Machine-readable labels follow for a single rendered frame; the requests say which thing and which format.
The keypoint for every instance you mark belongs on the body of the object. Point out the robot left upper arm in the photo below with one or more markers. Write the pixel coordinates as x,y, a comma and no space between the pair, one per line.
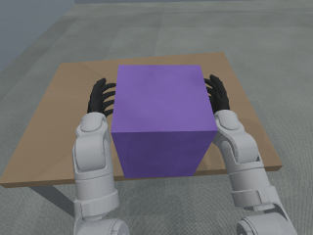
112,226

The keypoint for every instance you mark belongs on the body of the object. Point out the right robot hand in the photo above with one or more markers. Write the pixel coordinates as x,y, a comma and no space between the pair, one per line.
218,99

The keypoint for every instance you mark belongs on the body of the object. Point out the robot left forearm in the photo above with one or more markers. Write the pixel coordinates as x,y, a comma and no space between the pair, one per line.
91,153

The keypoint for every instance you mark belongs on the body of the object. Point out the left robot hand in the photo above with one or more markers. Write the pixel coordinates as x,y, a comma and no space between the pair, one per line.
96,103

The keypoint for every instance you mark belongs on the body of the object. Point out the robot right forearm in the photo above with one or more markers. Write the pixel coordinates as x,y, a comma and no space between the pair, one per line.
251,187

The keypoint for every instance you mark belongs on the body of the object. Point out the robot right upper arm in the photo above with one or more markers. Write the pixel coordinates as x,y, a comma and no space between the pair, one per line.
271,223

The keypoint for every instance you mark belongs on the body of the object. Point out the table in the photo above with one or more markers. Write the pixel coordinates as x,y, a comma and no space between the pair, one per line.
43,157

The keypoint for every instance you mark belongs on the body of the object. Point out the carton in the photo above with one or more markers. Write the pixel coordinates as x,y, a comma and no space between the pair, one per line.
162,120

